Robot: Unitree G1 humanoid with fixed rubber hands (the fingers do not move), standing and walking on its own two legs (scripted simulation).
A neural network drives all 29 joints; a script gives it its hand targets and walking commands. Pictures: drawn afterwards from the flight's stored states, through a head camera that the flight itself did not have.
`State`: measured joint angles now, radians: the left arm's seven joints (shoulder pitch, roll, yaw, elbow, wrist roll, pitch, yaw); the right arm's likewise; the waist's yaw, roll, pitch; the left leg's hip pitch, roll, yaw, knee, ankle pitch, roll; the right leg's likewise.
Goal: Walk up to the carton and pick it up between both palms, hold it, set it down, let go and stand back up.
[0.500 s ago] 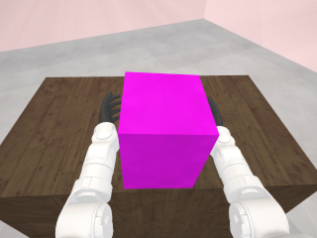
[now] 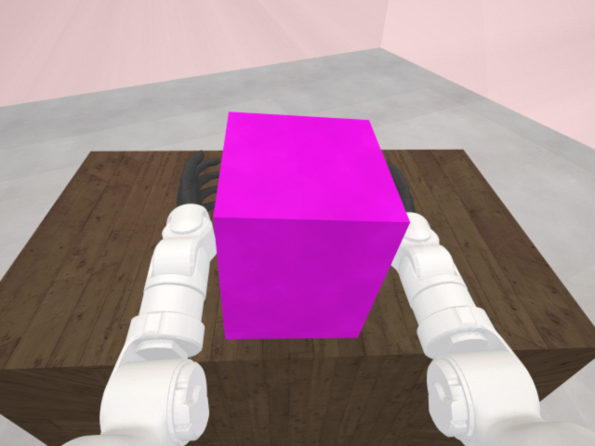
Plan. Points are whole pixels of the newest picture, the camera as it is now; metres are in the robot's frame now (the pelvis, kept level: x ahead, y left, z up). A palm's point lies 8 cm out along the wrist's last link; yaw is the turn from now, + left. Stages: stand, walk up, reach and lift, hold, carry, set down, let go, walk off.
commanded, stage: reach and lift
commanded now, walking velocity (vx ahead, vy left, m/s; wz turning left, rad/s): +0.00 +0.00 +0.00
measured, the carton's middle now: (296, 230) +0.38 +0.01 +0.12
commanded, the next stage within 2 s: hold in 1.50 s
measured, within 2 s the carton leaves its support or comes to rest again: neither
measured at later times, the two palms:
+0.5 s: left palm (177, 197) +0.37 +0.17 +0.19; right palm (399, 200) +0.38 -0.12 +0.18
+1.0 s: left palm (173, 175) +0.38 +0.17 +0.22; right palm (399, 184) +0.39 -0.12 +0.20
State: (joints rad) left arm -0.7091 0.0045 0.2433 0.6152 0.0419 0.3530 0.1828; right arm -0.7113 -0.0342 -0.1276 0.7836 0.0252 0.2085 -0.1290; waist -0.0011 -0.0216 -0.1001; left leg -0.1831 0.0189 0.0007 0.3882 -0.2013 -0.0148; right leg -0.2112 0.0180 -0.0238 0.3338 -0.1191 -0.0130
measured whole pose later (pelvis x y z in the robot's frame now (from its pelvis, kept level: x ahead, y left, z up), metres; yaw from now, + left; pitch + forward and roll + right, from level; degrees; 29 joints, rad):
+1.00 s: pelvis -0.01 +0.00 +0.00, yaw +0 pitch -3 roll -1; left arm -0.84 0.05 0.26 0.54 0.09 0.60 0.16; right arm -0.84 -0.04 -0.14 0.73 0.08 0.41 -0.16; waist 0.00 -0.02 -0.10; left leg -0.15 0.02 0.00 0.39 -0.20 -0.01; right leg -0.17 0.02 -0.02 0.32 -0.11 -0.01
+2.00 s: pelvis -0.01 +0.00 +0.00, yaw +0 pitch -3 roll -1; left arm -0.86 0.06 0.26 0.46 0.09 0.76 0.15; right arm -0.91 -0.07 -0.14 0.64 0.15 0.62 -0.20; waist -0.01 -0.01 -0.16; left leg -0.15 0.02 0.00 0.39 -0.19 -0.01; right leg -0.16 0.02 -0.02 0.32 -0.10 -0.01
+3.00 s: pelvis -0.01 +0.00 +0.00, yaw +0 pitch -3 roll -1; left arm -0.88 0.06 0.27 0.47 0.09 0.78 0.14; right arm -0.94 -0.08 -0.14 0.65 0.15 0.65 -0.21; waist -0.01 0.00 -0.16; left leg -0.15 0.02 -0.01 0.39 -0.19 -0.01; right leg -0.16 0.02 -0.02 0.32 -0.10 -0.01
